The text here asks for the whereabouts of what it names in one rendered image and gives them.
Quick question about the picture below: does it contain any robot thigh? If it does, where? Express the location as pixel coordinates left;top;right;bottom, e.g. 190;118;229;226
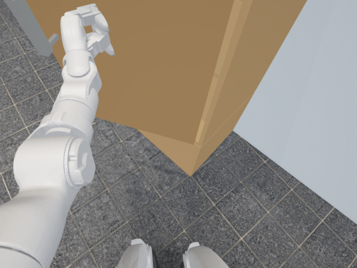
183;246;229;268
117;243;153;268

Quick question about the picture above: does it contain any robot left upper arm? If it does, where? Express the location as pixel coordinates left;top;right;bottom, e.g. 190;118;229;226
0;135;95;268

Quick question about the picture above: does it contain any robot right thigh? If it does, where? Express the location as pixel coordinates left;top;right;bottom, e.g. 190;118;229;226
183;246;229;268

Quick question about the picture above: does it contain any robot left thigh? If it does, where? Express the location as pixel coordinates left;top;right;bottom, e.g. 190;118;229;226
117;243;153;268

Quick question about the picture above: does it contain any left robot hand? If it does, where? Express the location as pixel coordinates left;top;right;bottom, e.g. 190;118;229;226
60;3;115;58

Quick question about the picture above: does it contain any cupboard door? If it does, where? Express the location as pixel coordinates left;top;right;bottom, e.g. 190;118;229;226
26;0;234;145

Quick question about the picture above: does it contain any handle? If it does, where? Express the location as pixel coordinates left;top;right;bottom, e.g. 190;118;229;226
4;0;59;57

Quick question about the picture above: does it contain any left robot forearm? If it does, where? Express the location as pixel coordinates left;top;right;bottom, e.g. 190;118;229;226
13;50;102;184

